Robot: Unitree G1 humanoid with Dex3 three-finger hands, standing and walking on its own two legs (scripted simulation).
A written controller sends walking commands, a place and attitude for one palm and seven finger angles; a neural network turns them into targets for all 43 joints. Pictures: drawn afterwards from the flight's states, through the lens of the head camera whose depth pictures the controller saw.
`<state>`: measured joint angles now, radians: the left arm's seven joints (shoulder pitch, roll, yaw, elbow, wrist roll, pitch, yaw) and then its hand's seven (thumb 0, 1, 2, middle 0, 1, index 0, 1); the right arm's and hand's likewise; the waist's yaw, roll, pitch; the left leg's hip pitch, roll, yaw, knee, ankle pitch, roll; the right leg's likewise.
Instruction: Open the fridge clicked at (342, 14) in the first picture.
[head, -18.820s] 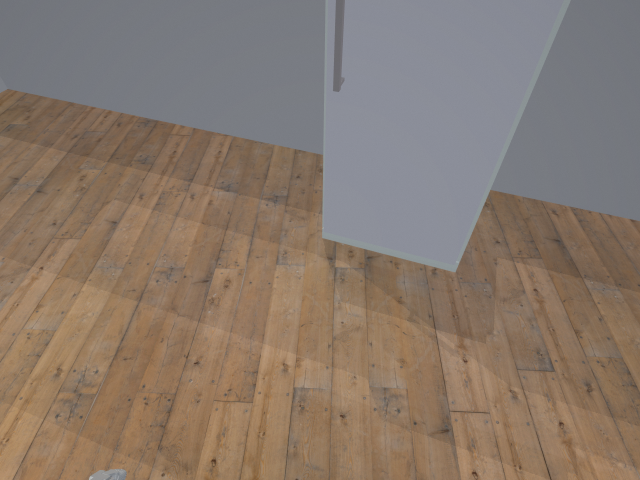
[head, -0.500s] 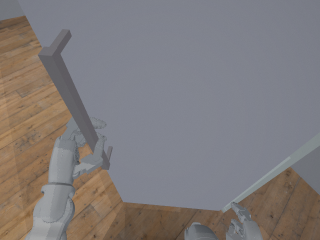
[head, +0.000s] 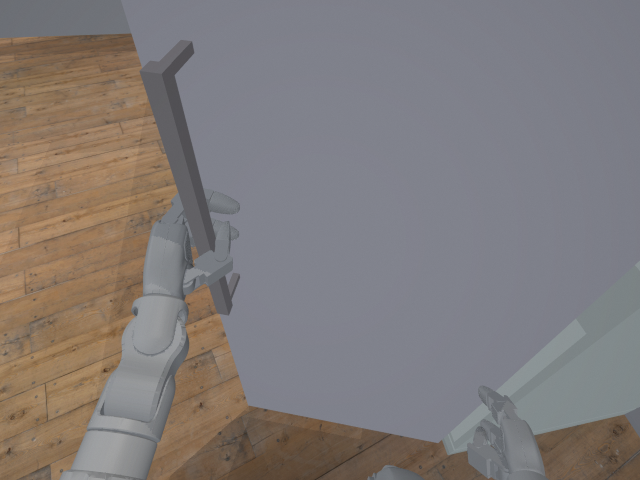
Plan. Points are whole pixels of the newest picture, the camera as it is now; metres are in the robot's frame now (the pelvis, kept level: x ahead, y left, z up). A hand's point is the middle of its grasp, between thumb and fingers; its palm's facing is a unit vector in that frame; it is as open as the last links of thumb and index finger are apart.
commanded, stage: stop walking and hold the door back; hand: left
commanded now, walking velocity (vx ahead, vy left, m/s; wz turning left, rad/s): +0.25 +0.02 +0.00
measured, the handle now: (208, 213) +0.36 +0.16 +0.15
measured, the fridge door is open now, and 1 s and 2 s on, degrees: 69 62 64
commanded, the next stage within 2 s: loosen the grip on the handle in 1.12 s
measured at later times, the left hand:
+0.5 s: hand (237, 220) +0.38 +0.14 +0.12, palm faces +0.07 -0.98 -0.17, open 5.1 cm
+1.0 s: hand (233, 228) +0.37 +0.14 +0.12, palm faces +0.02 -0.98 -0.18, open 5.1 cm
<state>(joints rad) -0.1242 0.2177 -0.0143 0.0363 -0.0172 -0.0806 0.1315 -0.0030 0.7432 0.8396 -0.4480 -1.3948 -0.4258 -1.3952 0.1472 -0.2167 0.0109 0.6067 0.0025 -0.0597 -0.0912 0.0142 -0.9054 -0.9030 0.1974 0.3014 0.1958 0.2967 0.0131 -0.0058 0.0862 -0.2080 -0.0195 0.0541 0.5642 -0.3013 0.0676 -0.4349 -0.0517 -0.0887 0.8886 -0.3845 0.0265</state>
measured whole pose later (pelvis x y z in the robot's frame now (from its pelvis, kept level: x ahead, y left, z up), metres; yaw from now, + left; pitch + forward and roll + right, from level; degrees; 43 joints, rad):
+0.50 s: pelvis -0.03 +0.01 -0.01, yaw -1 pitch -3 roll +1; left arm -0.53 0.24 0.11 0.58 -0.04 -0.16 0.06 -0.04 0.72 0.84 -0.45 -1.40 -0.45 -1.40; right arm 0.25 -0.29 -0.04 0.72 0.02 -0.05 -0.11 0.01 -0.90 -0.90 0.20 0.30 0.20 0.30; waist -0.05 0.00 0.09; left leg -0.27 0.03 0.13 0.57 -0.24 0.03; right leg -0.31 -0.08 0.02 0.69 -0.37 0.03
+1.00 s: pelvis -0.01 +0.02 +0.00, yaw -5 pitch +0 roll +0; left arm -0.31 0.25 0.10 0.37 -0.04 -0.18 0.06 -0.06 0.74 0.80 -0.45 -1.40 -0.44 -1.40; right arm 0.18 -0.22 0.02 0.65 0.01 -0.03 -0.09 0.01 -0.90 -0.90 0.20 0.30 0.20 0.30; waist -0.03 0.02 0.04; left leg -0.26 0.03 0.11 0.52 -0.26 0.03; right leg -0.26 0.00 -0.01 0.51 -0.25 0.01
